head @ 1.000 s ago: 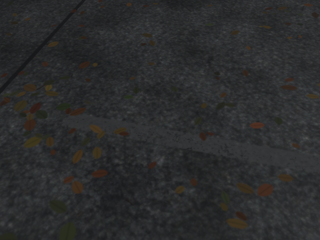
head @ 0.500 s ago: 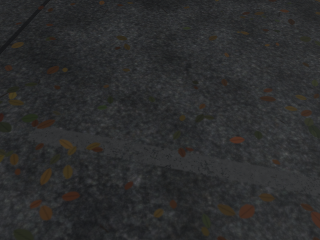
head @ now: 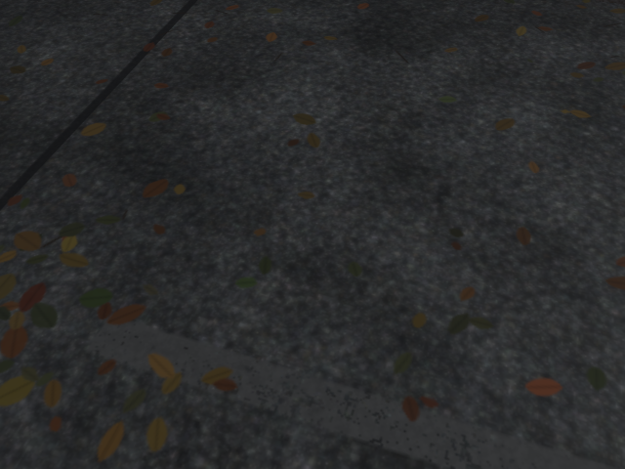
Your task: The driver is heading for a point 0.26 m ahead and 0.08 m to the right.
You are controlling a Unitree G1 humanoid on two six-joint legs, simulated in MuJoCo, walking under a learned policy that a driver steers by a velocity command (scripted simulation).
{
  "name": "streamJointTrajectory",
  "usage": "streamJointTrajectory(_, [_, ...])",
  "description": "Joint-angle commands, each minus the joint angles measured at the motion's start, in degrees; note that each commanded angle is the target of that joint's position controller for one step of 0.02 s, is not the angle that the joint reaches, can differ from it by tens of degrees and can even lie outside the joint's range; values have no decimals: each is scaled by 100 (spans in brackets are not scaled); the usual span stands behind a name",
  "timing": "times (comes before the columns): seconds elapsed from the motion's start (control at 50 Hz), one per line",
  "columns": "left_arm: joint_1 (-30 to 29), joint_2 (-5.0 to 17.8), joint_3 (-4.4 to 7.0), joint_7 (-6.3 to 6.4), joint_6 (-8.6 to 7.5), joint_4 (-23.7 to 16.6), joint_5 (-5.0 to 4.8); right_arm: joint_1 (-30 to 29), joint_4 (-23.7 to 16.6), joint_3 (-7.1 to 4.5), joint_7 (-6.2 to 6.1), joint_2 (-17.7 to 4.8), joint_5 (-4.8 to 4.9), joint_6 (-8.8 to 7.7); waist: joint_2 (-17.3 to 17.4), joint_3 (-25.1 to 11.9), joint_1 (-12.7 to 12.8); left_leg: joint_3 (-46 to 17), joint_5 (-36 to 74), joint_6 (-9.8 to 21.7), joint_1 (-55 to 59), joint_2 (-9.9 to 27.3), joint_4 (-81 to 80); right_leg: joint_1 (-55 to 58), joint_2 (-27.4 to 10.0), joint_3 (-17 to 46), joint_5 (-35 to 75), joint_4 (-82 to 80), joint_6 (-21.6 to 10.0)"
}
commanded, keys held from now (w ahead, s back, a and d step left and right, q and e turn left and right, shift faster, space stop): w+e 0.04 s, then no key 0.96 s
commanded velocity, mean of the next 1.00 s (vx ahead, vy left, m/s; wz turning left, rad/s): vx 0.14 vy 0.00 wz -0.02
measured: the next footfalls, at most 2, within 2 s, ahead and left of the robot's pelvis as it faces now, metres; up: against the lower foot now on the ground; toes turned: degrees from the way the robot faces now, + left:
left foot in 0.18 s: +0.30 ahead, +0.15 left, +0.00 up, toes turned +0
right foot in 0.52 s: +0.26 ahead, -0.10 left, +0.00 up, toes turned -2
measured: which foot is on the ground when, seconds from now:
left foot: up 0.00-0.16, down 0.18-1.00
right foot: down 0.00-0.20, up 0.22-0.50, down 0.52-1.00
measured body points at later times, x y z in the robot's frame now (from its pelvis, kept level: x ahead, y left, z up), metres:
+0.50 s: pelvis +0.19 +0.05 -0.01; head +0.21 +0.05 +0.44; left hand +0.32 +0.30 -0.13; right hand +0.32 -0.20 -0.12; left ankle +0.26 +0.15 -0.75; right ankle +0.22 -0.11 -0.73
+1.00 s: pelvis +0.24 +0.02 -0.01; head +0.25 +0.02 +0.44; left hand +0.33 +0.26 -0.15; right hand +0.32 -0.24 -0.15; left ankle +0.26 +0.15 -0.75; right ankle +0.22 -0.10 -0.75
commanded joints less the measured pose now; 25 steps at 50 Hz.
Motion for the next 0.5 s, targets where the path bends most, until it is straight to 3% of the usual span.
streamJointTrajectory(0.02, [-203,939,203,52,-46,-389,-79,-435,-375,15,62,-125,27,-102,-375,347,-37,155,713,-15,547,-141,-1114,-518,-1453,804,1253,-669,-863])
streamJointTrajectory(0.04, [-46,968,206,54,-14,-336,-114,-654,-452,20,97,-112,47,-125,-359,379,61,171,734,-8,581,-217,-1398,-368,-1500,878,1165,-601,-858])
streamJointTrajectory(0.1, [123,1000,210,95,140,-230,-104,-956,-603,-20,230,-187,24,-202,-544,355,150,225,596,125,661,-471,-2072,313,-1627,916,2200,23,-706])
streamJointTrajectory(0.14, [46,1045,228,128,215,-216,-96,-689,-587,-103,282,-354,-32,-236,-762,26,-34,238,355,312,1141,-651,-2401,666,-1650,987,2786,586,-491])
streamJointTrajectory(0.16, [-133,1075,234,147,240,-257,-104,-251,-467,-166,263,-455,-79,-251,-798,-220,-306,366,545,441,1774,-814,-2702,661,-1486,899,3273,1089,-336])
streamJointTrajectory(0.18, [-117,949,192,158,237,-294,-74,367,-293,-261,218,-690,-145,-274,-696,-653,-557,388,1446,621,2799,-760,-2880,438,-1152,721,3339,1893,-133])
streamJointTrajectory(0.2, [0,589,59,154,180,-485,95,1123,-228,-346,156,-1134,-294,-269,40,-1592,-704,-623,4046,1103,4749,381,-2173,-813,-733,497,1583,3501,173])
streamJointTrajectory(0.22, [982,119,-126,91,126,-307,94,1256,-203,-316,145,-1150,-275,-199,1397,-2417,-467,-2388,5106,2169,6421,1774,-2144,-2563,-62,663,-2770,5386,548])
streamJointTrajectory(0.24, [960,698,10,65,138,-105,-35,1530,-179,-280,160,-799,-123,-103,899,-2785,-762,-2692,4035,2105,6268,1546,-2410,-2763,-211,1360,-2926,5923,566])
streamJointTrajectory(0.26, [362,856,74,71,189,-268,-142,1113,-209,-231,142,-654,-56,-46,543,-2030,-703,-2074,3381,1861,5653,1278,-2607,-3127,-442,1204,-2577,6023,614])
streamJointTrajectory(0.28, [-99,753,52,113,262,-400,-95,652,-230,-151,119,-431,-27,-16,150,-1456,-556,-1655,2994,1692,4870,1010,-2821,-3160,-687,999,-2177,5723,672])
streamJointTrajectory(0.3, [-303,695,63,154,360,-462,-22,293,-245,-89,117,-273,-42,-6,44,-1044,-369,-1360,2676,1612,4030,849,-3058,-2893,-889,972,-1892,5325,712])
streamJointTrajectory(0.32, [-231,570,56,177,462,-464,-3,45,-226,-81,122,-242,-111,-5,184,-844,-136,-1079,2440,1515,3261,668,-3291,-2332,-1011,920,-1677,4849,740])
streamJointTrajectory(0.36, [35,285,-3,235,581,-348,19,-254,-194,-104,130,-276,-202,-10,422,-745,72,-505,2520,1488,2385,395,-3518,-1436,-874,642,-1476,4000,823])
streamJointTrajectory(0.4, [-17,226,-27,281,612,-310,73,-203,-84,-130,105,-338,-196,-5,480,-843,22,-333,2248,1491,2321,355,-3541,-1077,-839,591,-1073,3324,808])
streamJointTrajectory(0.46, [-228,351,29,288,670,-284,81,-154,66,-131,57,-368,-130,96,481,-768,-71,-390,98,1358,2118,330,-3663,-635,-799,526,-318,2548,694])
streamJointTrajectory(0.5, [-416,333,46,282,680,-308,155,-158,159,-72,40,-234,-99,161,410,-452,-59,-354,-1781,1011,1757,68,-3666,-278,-692,389,9,1883,517])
